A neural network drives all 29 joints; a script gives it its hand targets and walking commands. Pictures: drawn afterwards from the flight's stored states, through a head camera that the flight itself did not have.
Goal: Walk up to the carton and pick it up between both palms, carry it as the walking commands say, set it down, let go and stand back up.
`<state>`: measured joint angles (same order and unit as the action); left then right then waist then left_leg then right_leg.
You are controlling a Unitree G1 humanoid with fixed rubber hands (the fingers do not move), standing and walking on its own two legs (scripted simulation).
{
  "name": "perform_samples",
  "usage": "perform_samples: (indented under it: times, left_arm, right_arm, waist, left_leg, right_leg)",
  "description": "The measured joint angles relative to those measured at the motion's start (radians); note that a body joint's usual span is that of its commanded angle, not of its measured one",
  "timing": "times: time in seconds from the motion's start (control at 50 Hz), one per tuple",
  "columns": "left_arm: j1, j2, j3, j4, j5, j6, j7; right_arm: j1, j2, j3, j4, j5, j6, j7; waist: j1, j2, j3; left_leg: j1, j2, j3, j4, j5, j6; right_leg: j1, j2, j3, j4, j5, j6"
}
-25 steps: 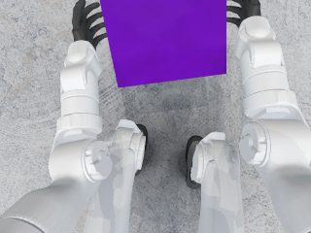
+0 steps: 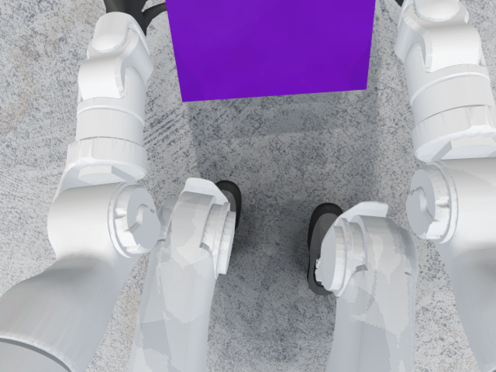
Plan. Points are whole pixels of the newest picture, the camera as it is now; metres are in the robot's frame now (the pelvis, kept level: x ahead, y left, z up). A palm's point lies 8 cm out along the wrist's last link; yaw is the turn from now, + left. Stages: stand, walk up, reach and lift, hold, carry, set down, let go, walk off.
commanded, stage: set down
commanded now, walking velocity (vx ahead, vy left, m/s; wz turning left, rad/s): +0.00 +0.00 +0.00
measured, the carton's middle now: (267, 9) +0.56 +0.05 -0.26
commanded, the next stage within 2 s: none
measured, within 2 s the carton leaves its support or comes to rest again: rests again in 1.88 s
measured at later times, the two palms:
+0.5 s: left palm (129, 16) +0.51 +0.22 -0.16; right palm out of the picture +0.56 -0.13 -0.18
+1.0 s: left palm (129, 20) +0.52 +0.23 -0.18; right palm out of the picture +0.57 -0.12 -0.19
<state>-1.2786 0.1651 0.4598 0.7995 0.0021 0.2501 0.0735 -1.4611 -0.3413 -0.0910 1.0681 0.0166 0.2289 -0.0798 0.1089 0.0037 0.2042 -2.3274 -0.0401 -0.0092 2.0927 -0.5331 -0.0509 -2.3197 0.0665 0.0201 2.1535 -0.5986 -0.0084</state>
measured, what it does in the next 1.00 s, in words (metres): stands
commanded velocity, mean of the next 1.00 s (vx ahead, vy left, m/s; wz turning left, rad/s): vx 0.00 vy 0.00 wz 0.00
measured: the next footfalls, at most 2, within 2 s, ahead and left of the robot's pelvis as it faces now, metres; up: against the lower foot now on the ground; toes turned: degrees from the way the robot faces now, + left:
none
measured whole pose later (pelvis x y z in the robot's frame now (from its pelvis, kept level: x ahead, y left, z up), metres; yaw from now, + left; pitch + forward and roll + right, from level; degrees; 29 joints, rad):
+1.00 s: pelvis +0.01 +0.00 -0.02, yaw +1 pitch +39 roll +4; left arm -1.32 0.26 0.46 0.95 -0.07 0.18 0.06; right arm -1.51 -0.30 -0.19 1.06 -0.08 0.19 0.01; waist 0.07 0.03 0.34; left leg -2.28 -0.05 0.02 2.18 -0.58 -0.04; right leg -2.26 0.06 0.04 2.25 -0.66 0.00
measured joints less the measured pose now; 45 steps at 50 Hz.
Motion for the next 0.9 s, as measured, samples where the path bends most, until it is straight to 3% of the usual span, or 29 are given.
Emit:
perform_samples:
  times: [0.26, 0.52, 0.9]
  left_arm:
    - [-0.023, 0.037, 0.006, 0.067, -0.036, -0.031, -0.006]
    - [-0.059, 0.052, 0.031, 0.107, -0.016, -0.050, -0.034]
    - [-0.044, 0.088, 0.008, 0.138, -0.063, -0.069, -0.019]
  right_arm:
    - [-0.030, 0.002, 0.033, 0.036, 0.022, -0.014, 0.012]
    - [-0.063, -0.002, -0.006, 0.053, -0.012, -0.023, 0.048]
    - [-0.051, 0.039, -0.077, 0.002, -0.078, -0.039, 0.087]
  waist:
    - [-0.010, 0.013, 0.059]
    - [-0.016, 0.016, 0.107]
    - [-0.037, 0.028, 0.129]
  left_leg:
    - [0.024, -0.003, -0.001, 0.060, -0.027, -0.007]
    - [0.043, -0.004, 0.009, 0.062, -0.020, -0.002]
    - [0.048, -0.009, 0.024, 0.079, -0.044, 0.009]
  right_leg:
    - [0.022, -0.001, -0.005, 0.064, -0.028, -0.009]
    - [0.041, -0.001, 0.005, 0.070, -0.024, -0.004]
    - [0.053, -0.007, 0.019, 0.091, -0.058, 0.005]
